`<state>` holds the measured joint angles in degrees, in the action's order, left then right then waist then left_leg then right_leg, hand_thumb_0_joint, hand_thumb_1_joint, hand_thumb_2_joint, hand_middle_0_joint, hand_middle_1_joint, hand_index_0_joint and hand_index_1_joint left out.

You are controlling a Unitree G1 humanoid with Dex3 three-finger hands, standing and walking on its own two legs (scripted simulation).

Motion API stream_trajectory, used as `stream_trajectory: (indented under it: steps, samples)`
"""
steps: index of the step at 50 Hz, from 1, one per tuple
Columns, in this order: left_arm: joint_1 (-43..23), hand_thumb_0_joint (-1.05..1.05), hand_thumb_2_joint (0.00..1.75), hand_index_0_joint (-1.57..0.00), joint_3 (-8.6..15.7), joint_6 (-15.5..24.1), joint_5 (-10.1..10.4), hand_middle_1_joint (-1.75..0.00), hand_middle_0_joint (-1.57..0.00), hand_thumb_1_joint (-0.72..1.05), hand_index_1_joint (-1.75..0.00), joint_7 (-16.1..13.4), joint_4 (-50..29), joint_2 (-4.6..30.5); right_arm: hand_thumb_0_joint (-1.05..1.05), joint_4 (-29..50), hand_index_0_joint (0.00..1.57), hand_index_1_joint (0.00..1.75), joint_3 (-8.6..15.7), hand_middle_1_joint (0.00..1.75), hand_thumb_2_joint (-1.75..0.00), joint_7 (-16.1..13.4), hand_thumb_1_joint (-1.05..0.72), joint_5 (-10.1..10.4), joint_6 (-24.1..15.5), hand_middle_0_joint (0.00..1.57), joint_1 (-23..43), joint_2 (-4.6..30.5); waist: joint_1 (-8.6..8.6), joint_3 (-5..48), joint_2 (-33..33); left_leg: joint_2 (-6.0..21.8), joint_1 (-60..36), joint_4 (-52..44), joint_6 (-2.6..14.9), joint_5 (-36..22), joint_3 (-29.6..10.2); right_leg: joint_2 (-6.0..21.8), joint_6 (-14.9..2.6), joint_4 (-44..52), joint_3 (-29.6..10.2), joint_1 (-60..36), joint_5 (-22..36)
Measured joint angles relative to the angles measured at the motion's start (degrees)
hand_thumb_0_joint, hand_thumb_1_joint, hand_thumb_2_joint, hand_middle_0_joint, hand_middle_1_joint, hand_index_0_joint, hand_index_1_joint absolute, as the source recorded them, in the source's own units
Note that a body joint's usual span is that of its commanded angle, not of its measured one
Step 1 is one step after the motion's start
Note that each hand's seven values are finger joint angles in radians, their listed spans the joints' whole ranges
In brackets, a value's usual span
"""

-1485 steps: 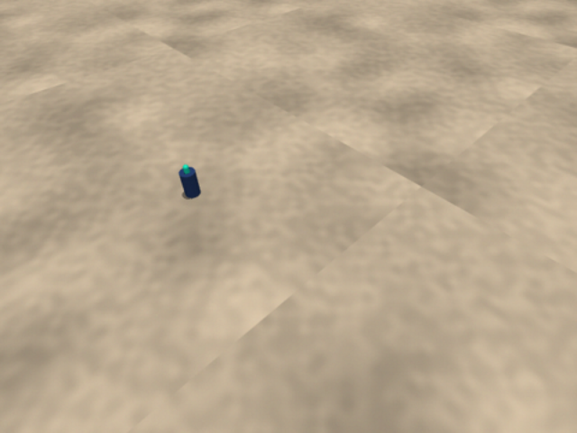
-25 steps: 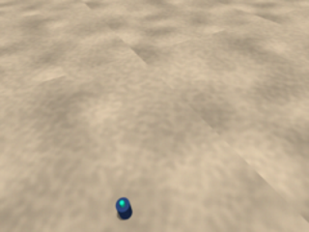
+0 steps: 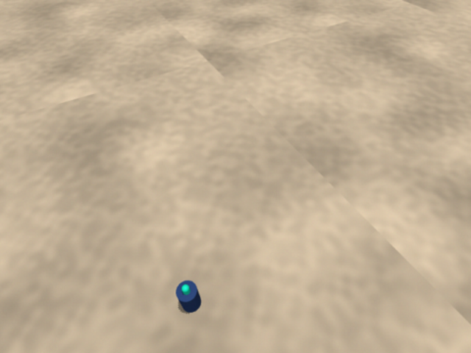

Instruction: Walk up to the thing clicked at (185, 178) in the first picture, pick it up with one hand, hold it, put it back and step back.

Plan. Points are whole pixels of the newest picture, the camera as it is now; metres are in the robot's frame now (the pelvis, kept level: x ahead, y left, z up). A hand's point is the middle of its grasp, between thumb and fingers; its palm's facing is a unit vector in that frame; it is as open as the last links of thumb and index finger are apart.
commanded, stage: step back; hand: left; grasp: from the side
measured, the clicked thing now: (188, 295) +0.45 +0.20 -0.68
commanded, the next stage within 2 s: none
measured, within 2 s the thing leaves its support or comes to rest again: neither
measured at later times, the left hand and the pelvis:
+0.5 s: hand out of the picture +0.05 +0.30 -0.18, palm faces -0.06 -0.92 -0.38, open 7.4 cm; pelvis -0.08 +0.04 -0.02, yaw -2 degrees
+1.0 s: hand out of the picture -0.07 +0.32 -0.17, palm faces +0.00 -0.92 -0.39, open 7.4 cm; pelvis -0.21 +0.06 -0.02, yaw +0 degrees
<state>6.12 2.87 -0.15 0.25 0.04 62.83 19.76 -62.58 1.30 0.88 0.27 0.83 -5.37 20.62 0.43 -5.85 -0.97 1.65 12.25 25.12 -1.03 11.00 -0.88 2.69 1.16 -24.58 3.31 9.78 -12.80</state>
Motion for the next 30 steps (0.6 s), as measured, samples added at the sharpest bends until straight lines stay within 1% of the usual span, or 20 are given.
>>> stream_trajectory:
  steps: [3, 5, 8, 9, 10, 11, 12, 13, 14, 15, 16, 17, 18, 20, 22, 25, 28, 30]
  samples:
    - [-0.96, 0.01, 0.89, -0.21, 0.67, -0.73, -0.04, -0.30, -0.20, 0.90, -0.30, -0.11, -2.54, 0.71, 0.00, 2.39, 0.20, 0.30, 0.93, 0.30, -0.90, 0.13, -0.90, 0.13, 0.86, 0.20, 0.59, 1.17, 0.18, -1.85, -0.39, -0.10, 3.69, 4.93, 0.60, 1.43, -0.47, 0.12, -0.18, -4.34, 0.26, 3.22, -1.32]
    - [-1.71, 0.01, 0.89, -0.21, 0.89, -1.27, -0.42, -0.30, -0.20, 0.90, -0.30, -0.16, -4.21, 0.96, 0.00, 3.82, 0.20, 0.30, 1.52, 0.30, -0.90, 0.17, -0.90, 0.08, 1.58, 0.20, 0.79, 2.16, 0.26, -2.94, -0.68, -0.66, 6.60, 10.25, 2.16, 3.13, -0.91, 0.44, -0.18, -7.13, 0.38, 5.06, -2.17]
    - [-2.53, 0.01, 0.89, -0.21, 1.02, -1.83, -1.43, -0.30, -0.20, 0.90, -0.30, -0.34, -6.45, 1.27, 0.00, 6.04, 0.20, 0.30, 2.25, 0.30, -0.90, 0.40, -0.90, 0.08, 2.52, 0.20, 0.13, 3.14, 0.23, -3.72, 0.30, -3.41, 9.41, 21.71, 3.75, 12.71, -1.33, 1.99, 0.10, -10.87, -0.59, 7.70, -3.20]
    - [-2.84, 0.01, 0.89, -0.21, 0.99, -1.96, -1.67, -0.30, -0.20, 0.90, -0.30, -0.45, -7.07, 1.48, 0.00, 6.74, 0.20, 0.30, 2.40, 0.30, -0.90, 0.50, -0.90, 0.19, 2.49, 0.20, -0.46, 3.25, 0.40, -3.65, 0.75, -3.79, 9.24, 22.88, 4.09, 13.84, -1.14, 2.51, 0.35, -11.82, -0.82, 8.55, -3.42]
    - [-3.17, 0.01, 0.89, -0.21, 0.94, -2.10, -1.78, -0.30, -0.20, 0.90, -0.30, -0.56, -7.70, 1.79, 0.00, 7.34, 0.20, 0.30, 2.49, 0.30, -0.90, 0.56, -0.90, 0.22, 2.26, 0.20, -1.22, 3.27, 0.65, -3.44, 1.26, -3.75, 8.27, 21.37, 4.26, 12.77, -0.72, 3.02, 0.78, -12.93, -0.99, 9.50, -3.72]
    - [-3.54, 0.01, 0.89, -0.21, 0.85, -2.30, -1.71, -0.30, -0.20, 0.90, -0.30, -0.62, -8.43, 2.06, 0.00, 7.87, 0.20, 0.30, 2.55, 0.30, -0.90, 0.59, -0.90, 0.03, 1.87, 0.20, -2.21, 3.43, 0.92, -3.01, 1.35, -3.23, 6.87, 17.76, 4.07, 8.48, -0.56, 3.24, 0.99, -14.45, -0.91, 10.74, -4.26]
    - [-4.22, 0.01, 0.89, -0.21, 0.85, -2.55, -1.42, -0.30, -0.20, 0.90, -0.30, -0.68, -9.21, 2.32, 0.00, 8.14, 0.20, 0.30, 2.76, 0.30, -0.90, 0.46, -0.90, -0.52, 1.49, 0.20, -2.97, 3.46, 1.06, -2.89, 1.56, -3.29, 6.42, 16.19, 2.99, 10.14, -0.72, 3.28, 0.17, -16.75, -1.42, 12.45, -4.91]
    - [-5.24, 0.01, 0.89, -0.21, 1.04, -2.81, -1.13, -0.30, -0.20, 0.90, -0.30, -0.89, -9.95, 2.75, 0.00, 8.13, 0.20, 0.30, 2.86, 0.30, -0.90, 0.25, -0.90, -1.12, 1.26, 0.20, -3.21, 2.93, 0.86, -3.73, 2.47, -3.78, 6.91, 16.93, 2.83, 11.00, -0.40, 2.30, -0.87, -20.00, -4.34, 13.98, -8.94]
    - [-6.00, 0.01, 0.89, -0.21, 1.24, -2.99, -0.95, -0.30, -0.20, 0.90, -0.30, -1.24, -10.60, 3.03, 0.00, 8.17, 0.20, 0.30, 2.65, 0.30, -0.90, 0.25, -0.90, -1.45, 1.19, 0.20, -3.40, 2.37, 0.81, -4.57, 3.02, -3.92, 7.39, 17.49, 2.93, 10.93, -0.33, 0.09, -1.62, -23.96, -7.69, 15.25, -13.94]
    - [-6.48, 0.01, 0.89, -0.21, 1.32, -3.08, -0.86, -0.30, -0.20, 0.90, -0.30, -1.63, -10.99, 3.17, 0.00, 8.23, 0.20, 0.30, 2.35, 0.30, -0.90, 0.29, -0.90, -1.62, 1.17, 0.20, -3.61, 1.84, 1.10, -5.07, 3.16, -3.84, 7.75, 17.40, 3.04, 10.36, -0.65, -2.53, -2.22, -28.25, -10.38, 16.33, -17.47]
    - [-6.70, 0.01, 0.89, -0.21, 1.26, -3.14, -0.76, -0.30, -0.20, 0.90, -0.30, -1.94, -11.24, 3.28, 0.00, 8.29, 0.20, 0.30, 2.08, 0.30, -0.90, 0.19, -0.90, -1.71, 1.22, 0.20, -3.82, 1.30, 1.37, -5.26, 3.23, -3.70, 7.96, 16.68, 3.13, 9.50, -0.94, -4.83, -2.67, -32.54, -12.11, 17.36, -19.10]
    - [-6.63, 0.01, 0.89, -0.21, 1.14, -3.10, -0.57, -0.30, -0.20, 0.90, -0.30, -2.13, -11.43, 3.36, 0.00, 8.36, 0.20, 0.30, 1.88, 0.30, -0.90, -0.03, -0.90, -1.87, 1.31, 0.20, -3.93, 0.78, 1.40, -5.27, 3.37, -3.53, 8.01, 15.60, 3.23, 8.54, -0.90, -6.50, -2.91, -36.36, -13.00, 18.28, -19.19]
    - [-6.28, 0.01, 0.90, -0.21, 1.03, -3.00, -0.40, -0.30, -0.20, 0.90, -0.30, -2.18, -11.65, 3.37, 0.00, 8.59, 0.20, 0.30, 1.73, 0.30, -0.90, -0.32, -0.90, -2.01, 1.40, 0.20, -3.99, 0.36, 1.25, -5.21, 3.48, -3.35, 7.97, 14.47, 3.35, 7.65, -0.61, -7.52, -2.91, -39.18, -13.18, 18.88, -18.58]
    - [-5.01, 0.00, 0.90, -0.21, 0.91, -2.74, -0.45, -0.30, -0.20, 0.90, -0.30, -2.02, -11.97, 3.21, 0.01, 9.51, 0.20, 0.30, 1.61, 0.30, -0.90, -0.84, -0.90, -2.16, 1.29, 0.20, -3.94, -0.16, 1.05, -5.19, 3.36, -2.92, 7.85, 12.79, 3.60, 6.32, 0.10, -8.28, -2.27, -42.32, -12.39, 18.84, -17.96]
    - [-3.47, 0.00, 0.90, -0.21, 0.92, -2.72, -0.61, -0.30, -0.20, 0.90, -0.30, -1.78, -11.98, 3.00, 0.01, 10.80, 0.20, 0.30, 1.59, 0.30, -0.90, -1.20, -0.90, -2.12, 0.93, 0.20, -3.69, -0.49, 1.05, -5.31, 3.00, -2.47, 7.82, 11.88, 3.76, 5.42, 0.81, -8.18, -1.31, -42.28, -11.41, 17.40, -18.28]
    - [-1.51, 0.00, 0.90, -0.21, 1.07, -2.85, -0.71, -0.30, -0.20, 0.90, -0.30, -1.43, -11.87, 2.67, 0.01, 12.71, 0.20, 0.30, 1.42, 0.30, -0.90, -1.52, -0.90, -1.92, 0.42, 0.20, -3.03, -0.60, 0.95, -5.59, 2.34, -1.74, 8.49, 11.76, 3.78, 4.57, 1.93, -7.18, -0.48, -37.24, -10.20, 14.18, -18.43]
    - [0.11, 0.01, 0.89, -0.21, 1.29, -2.48, -0.83, -0.30, -0.20, 0.90, -0.30, -0.99, -11.91, 2.30, 0.01, 13.98, 0.20, 0.30, 1.08, 0.30, -0.90, -1.53, -0.90, -1.77, 0.52, 0.20, -2.17, -0.14, 0.70, -5.61, 1.60, -1.06, 10.02, 13.09, 3.29, 4.26, 2.93, -5.12, -0.59, -26.43, -8.12, 9.82, -16.08]
    - [1.20, 0.01, 0.89, -0.21, 1.43, -1.86, -1.06, -0.30, -0.20, 0.90, -0.30, -0.76, -11.80, 2.04, 0.00, 14.28, 0.20, 0.30, 0.91, 0.30, -0.90, -1.42, -0.90, -1.32, 0.95, 0.20, -1.78, 0.39, 0.30, -5.06, 1.03, -0.60, 11.61, 15.38, 2.69, 4.73, 3.43, -4.09, -1.21, -15.51, -6.74, 5.66, -10.46]
